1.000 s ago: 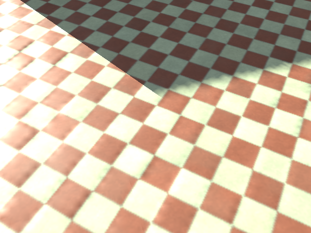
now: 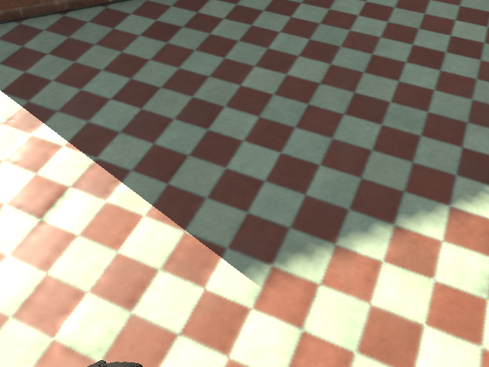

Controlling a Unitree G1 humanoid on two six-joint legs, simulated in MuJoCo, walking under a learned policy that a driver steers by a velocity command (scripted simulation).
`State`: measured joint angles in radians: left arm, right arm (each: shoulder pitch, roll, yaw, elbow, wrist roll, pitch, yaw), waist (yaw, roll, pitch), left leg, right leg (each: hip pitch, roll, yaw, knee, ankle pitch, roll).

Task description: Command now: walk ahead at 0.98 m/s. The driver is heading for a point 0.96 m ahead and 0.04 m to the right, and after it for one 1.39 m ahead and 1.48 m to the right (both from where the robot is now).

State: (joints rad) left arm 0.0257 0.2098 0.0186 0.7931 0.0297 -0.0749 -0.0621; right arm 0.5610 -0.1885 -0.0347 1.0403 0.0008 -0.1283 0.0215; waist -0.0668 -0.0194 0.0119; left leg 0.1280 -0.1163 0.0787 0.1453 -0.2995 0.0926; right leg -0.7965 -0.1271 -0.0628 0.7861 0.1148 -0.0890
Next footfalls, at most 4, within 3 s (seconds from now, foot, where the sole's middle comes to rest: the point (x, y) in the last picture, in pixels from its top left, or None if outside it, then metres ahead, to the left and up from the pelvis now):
0.14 right None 0.36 -0.08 -0.77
0.60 left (209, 264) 0.81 0.09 -0.77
1.02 right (243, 170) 1.19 -0.04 -0.77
1.50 left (205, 146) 1.33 0.10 -0.77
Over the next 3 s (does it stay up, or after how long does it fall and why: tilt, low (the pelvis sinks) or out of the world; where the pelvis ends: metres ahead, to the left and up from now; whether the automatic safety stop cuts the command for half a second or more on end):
stays up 1.13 0.01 0.01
